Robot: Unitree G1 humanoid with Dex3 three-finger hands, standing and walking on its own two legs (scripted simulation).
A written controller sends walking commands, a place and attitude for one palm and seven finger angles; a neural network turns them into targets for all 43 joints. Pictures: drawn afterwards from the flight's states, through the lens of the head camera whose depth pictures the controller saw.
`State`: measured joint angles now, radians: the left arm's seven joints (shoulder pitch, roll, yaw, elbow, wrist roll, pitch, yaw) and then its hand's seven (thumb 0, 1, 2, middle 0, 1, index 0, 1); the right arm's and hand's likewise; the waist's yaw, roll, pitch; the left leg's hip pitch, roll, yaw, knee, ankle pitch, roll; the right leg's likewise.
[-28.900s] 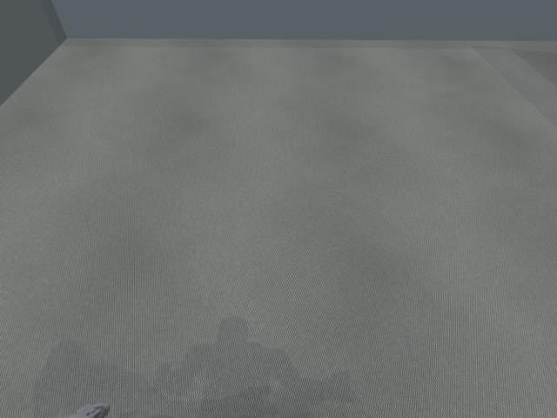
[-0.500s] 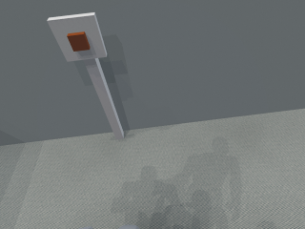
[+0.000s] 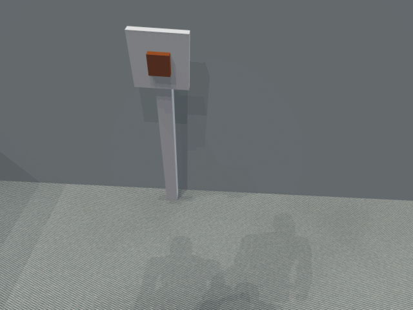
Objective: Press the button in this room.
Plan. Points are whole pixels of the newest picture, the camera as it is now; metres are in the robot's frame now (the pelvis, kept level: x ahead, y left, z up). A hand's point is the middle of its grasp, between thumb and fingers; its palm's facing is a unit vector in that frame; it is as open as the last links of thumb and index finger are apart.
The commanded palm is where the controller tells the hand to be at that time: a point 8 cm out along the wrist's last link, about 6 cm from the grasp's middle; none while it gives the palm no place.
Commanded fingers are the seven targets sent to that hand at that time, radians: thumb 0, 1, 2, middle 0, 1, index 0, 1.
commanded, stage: take the last steps up to it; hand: left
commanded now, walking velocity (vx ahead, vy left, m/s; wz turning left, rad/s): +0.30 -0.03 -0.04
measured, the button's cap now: (159, 63) +0.80 +0.23 +0.08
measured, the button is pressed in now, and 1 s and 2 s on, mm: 0 0 0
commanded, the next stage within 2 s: come to a stop and stand still in 0.60 s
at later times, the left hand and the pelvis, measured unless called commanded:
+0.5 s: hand (167, 247) +0.31 +0.12 -0.17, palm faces -0.04 -0.98 -0.20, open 7.4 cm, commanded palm none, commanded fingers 0.00 0.90 0.90 -0.20 -0.30 -0.20 -0.30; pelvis +0.19 -0.05 -0.02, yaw -2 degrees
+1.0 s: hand (150, 253) +0.29 +0.17 -0.19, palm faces +0.03 -0.98 -0.17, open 7.4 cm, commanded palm none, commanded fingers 0.00 0.90 0.90 -0.20 -0.30 -0.20 -0.30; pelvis +0.30 -0.01 +0.00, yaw -3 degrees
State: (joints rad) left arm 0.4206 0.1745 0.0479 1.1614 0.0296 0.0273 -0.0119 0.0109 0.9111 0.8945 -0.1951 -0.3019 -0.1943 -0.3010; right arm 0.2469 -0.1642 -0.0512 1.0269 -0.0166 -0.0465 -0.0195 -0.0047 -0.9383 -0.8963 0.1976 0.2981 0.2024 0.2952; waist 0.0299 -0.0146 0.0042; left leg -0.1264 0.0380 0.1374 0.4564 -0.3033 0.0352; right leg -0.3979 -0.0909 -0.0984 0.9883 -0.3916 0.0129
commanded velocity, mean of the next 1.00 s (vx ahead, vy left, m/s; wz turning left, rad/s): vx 0.07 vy -0.04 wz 0.01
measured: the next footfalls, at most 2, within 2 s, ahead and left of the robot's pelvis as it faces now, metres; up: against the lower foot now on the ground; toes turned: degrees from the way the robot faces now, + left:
right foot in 0.38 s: +0.29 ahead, -0.15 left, +0.00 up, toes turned -10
left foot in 0.80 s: +0.39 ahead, +0.09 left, +0.00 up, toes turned +6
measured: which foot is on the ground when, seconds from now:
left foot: down 0.00-0.38, up 0.40-0.78, down 0.80-1.00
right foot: up 0.00-0.36, down 0.38-0.82, up 0.84-1.00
